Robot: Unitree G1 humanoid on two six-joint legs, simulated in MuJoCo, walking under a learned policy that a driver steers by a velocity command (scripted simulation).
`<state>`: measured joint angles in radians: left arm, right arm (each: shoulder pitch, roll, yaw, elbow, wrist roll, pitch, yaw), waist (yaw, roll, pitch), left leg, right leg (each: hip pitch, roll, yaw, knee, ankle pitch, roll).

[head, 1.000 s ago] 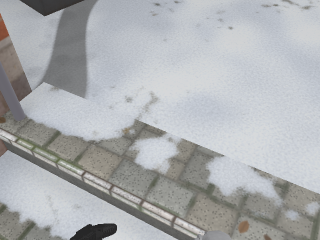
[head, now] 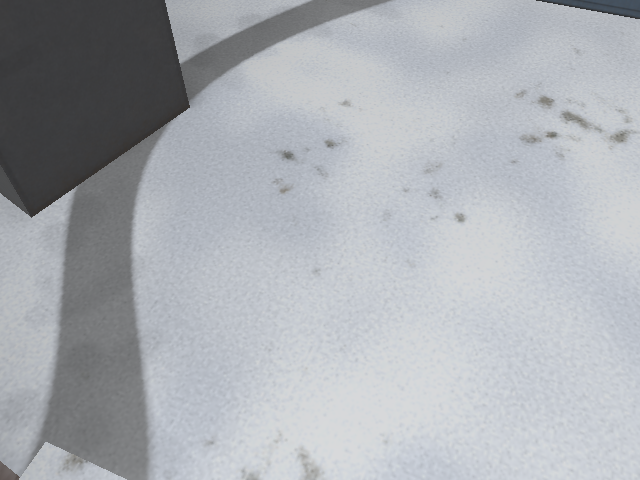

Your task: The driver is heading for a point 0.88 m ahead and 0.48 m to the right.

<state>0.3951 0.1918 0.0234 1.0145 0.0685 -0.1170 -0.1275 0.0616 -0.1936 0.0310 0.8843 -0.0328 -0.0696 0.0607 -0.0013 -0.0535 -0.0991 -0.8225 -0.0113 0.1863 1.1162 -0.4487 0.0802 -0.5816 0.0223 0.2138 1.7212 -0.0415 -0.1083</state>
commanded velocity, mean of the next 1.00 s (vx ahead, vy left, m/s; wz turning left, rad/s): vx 0.50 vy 0.00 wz -0.55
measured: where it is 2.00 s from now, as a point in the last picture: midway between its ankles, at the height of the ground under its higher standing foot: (477, 282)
